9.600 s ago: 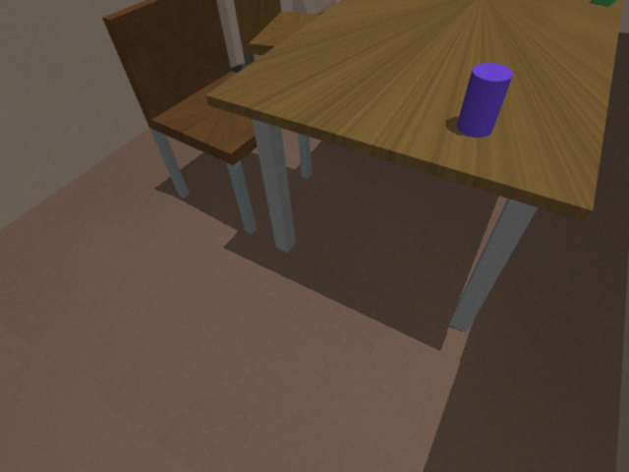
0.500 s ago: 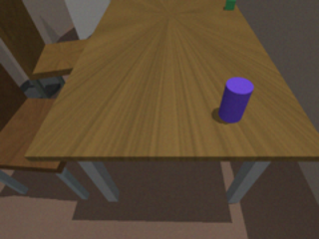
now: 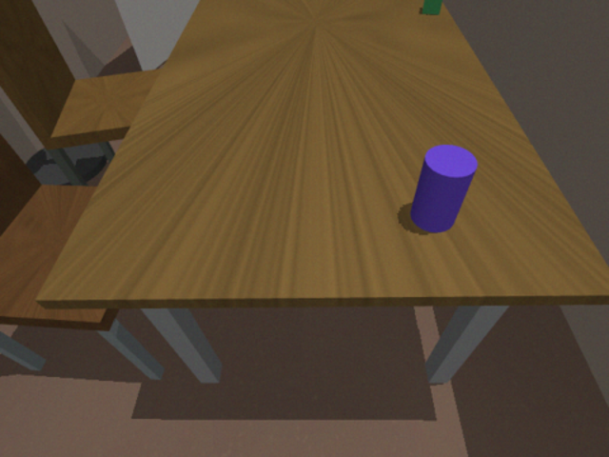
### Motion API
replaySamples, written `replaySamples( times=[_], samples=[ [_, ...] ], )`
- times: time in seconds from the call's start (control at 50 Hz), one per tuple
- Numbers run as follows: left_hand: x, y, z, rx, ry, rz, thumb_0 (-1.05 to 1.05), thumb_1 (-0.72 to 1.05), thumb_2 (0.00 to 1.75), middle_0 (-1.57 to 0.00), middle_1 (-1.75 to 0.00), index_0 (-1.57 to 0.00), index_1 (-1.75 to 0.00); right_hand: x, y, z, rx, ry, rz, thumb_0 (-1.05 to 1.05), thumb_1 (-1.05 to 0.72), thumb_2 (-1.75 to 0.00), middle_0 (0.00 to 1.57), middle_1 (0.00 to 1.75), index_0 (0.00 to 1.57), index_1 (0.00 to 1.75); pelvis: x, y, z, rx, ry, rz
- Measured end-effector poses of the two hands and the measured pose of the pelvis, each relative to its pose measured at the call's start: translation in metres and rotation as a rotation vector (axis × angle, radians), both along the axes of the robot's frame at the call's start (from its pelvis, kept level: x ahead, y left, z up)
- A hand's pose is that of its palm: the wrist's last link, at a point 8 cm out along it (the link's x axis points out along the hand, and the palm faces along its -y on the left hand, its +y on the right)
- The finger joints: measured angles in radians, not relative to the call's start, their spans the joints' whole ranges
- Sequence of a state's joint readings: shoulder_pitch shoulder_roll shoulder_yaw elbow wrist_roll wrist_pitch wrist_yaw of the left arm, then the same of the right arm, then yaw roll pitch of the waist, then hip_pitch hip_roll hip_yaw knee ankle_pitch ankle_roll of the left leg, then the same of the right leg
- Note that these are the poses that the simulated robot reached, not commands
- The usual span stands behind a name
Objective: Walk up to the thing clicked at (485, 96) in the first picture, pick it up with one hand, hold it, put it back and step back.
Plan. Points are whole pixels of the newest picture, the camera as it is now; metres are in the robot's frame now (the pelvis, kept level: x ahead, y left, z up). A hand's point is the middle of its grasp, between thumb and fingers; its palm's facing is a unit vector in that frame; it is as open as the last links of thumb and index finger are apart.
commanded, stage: stand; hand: right
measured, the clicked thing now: (440, 190) +0.52 -0.19 +0.02
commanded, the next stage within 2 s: rise first in 1.84 s
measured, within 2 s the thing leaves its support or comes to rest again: neither
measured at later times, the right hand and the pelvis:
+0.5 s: hand out of the picture +0.06 -0.25 -0.16, palm faces -0.02 +0.94 -0.34, open 7.4 cm; pelvis +0.00 +0.00 +0.00, yaw +0 degrees
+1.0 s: hand out of the picture +0.07 -0.25 -0.16, palm faces -0.02 +0.94 -0.34, open 7.4 cm; pelvis +0.00 +0.00 +0.00, yaw +0 degrees
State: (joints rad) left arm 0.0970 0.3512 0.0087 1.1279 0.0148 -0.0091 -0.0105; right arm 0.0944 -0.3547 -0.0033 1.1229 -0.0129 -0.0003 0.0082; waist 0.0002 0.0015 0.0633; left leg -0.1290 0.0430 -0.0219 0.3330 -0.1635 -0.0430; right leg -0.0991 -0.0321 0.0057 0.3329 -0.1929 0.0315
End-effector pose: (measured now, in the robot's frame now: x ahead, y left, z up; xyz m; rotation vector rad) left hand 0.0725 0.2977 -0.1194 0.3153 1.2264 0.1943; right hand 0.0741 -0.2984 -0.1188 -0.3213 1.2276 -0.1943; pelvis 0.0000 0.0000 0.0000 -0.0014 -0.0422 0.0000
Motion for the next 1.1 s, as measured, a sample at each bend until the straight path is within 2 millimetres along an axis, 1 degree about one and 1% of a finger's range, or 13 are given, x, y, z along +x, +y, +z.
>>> replaySamples(
  times=[0.16,0.48,0.82,1.1],
  samples=[
    [-0.004,0.001,0.001,0.004,0.005,-0.005,0.01,0.91,0.89,-0.20,-0.30,-0.20,-0.30,-0.007,0.000,-0.002,0.002,0.011,-0.006,0.00,-0.90,-0.90,0.20,0.30,0.20,0.30,-0.001,0.000,0.000,0.000,-0.003,-0.004],
    [-0.008,0.003,0.000,0.004,0.005,-0.010,0.01,0.91,0.89,-0.20,-0.30,-0.20,-0.30,-0.016,0.000,-0.001,0.001,0.017,-0.012,0.00,-0.90,-0.90,0.20,0.30,0.20,0.30,-0.004,0.001,0.000,0.002,-0.005,-0.006],
    [-0.012,0.004,-0.001,0.003,0.020,-0.013,0.01,0.91,0.89,-0.20,-0.30,-0.20,-0.30,-0.017,0.001,-0.002,0.001,0.026,-0.013,0.00,-0.90,-0.90,0.20,0.30,0.20,0.30,-0.003,0.002,-0.001,0.002,0.000,-0.008],
    [-0.005,0.004,-0.001,0.004,0.007,-0.010,0.01,0.91,0.89,-0.20,-0.30,-0.20,-0.30,-0.010,0.003,-0.001,0.002,0.015,-0.010,0.00,-0.90,-0.90,0.20,0.30,0.20,0.30,0.001,0.003,-0.001,0.002,-0.002,-0.006]
  ],
)
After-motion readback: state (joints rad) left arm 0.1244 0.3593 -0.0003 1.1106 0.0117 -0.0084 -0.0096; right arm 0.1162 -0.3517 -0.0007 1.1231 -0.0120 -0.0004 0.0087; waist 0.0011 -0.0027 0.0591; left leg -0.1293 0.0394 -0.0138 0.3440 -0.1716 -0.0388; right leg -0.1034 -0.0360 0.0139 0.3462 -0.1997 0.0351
